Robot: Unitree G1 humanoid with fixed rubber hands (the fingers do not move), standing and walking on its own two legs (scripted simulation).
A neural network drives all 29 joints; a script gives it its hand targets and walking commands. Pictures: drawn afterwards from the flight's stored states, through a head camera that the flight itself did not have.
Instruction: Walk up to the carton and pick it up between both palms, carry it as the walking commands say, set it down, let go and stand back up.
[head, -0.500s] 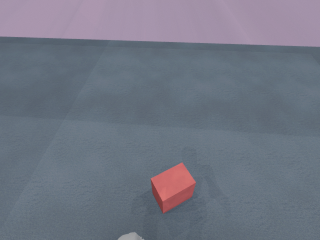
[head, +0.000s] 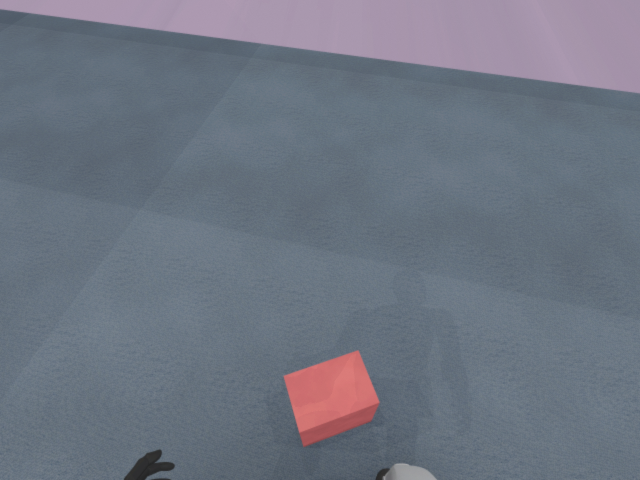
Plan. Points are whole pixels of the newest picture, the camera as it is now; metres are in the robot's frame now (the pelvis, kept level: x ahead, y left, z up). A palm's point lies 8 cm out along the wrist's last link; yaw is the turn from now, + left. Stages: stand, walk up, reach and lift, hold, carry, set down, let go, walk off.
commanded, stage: walk up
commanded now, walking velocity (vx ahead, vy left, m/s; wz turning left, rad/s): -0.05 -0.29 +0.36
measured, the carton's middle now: (330, 400) +0.37 -0.03 -0.65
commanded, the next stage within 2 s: none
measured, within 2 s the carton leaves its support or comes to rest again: neither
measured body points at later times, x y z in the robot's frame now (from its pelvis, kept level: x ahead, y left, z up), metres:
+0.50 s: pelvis +0.00 -0.09 +0.01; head +0.05 -0.06 +0.46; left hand +0.01 +0.16 -0.15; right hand +0.15 -0.31 -0.12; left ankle -0.03 +0.00 -0.72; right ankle -0.01 -0.23 -0.68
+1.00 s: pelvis -0.02 -0.11 +0.01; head -0.02 -0.10 +0.46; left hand -0.01 +0.15 -0.14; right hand +0.05 -0.35 -0.13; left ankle -0.05 -0.01 -0.72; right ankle -0.02 -0.26 -0.72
